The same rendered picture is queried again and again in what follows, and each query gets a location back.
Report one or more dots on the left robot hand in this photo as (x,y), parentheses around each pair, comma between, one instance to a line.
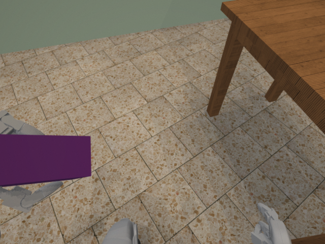
(19,198)

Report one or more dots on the table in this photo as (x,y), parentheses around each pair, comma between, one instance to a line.
(287,38)

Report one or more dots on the sponge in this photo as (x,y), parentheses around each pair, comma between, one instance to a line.
(32,159)

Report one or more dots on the robot left thigh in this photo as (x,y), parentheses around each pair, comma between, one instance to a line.
(122,232)

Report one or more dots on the right robot hand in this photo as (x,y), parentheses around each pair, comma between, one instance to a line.
(274,233)

